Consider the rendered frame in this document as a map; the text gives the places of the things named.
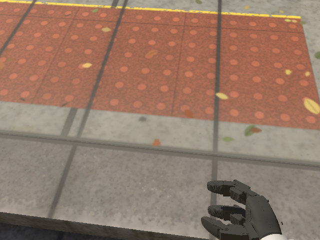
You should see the robot right hand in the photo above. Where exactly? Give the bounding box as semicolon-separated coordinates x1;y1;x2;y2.
201;179;283;240

